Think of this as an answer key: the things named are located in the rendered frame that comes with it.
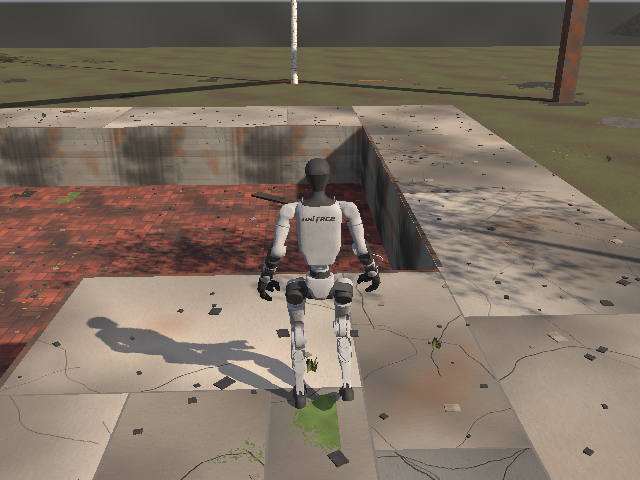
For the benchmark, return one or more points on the robot foot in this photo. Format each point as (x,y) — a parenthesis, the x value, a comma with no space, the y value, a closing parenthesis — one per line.
(300,401)
(346,393)

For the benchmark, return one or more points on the robot left hand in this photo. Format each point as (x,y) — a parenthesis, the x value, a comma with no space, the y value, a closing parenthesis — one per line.
(267,286)

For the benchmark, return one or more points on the robot right hand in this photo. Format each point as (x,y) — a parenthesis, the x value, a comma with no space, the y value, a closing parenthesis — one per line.
(375,281)

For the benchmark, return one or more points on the right robot forearm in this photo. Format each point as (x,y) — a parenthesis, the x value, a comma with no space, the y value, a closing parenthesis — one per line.
(368,263)

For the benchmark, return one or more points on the robot left upper arm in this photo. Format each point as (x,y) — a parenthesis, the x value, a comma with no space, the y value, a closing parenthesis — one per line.
(287,212)

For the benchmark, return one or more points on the left robot forearm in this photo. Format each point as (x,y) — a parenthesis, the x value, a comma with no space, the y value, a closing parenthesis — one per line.
(269,267)

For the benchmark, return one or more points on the robot right upper arm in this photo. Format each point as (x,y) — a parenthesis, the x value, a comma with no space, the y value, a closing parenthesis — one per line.
(350,211)

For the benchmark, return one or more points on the robot left foot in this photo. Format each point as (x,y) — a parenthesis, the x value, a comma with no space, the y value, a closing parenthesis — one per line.
(300,401)

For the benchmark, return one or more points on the robot right foot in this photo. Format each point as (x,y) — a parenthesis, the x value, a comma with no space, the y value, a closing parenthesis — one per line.
(346,393)

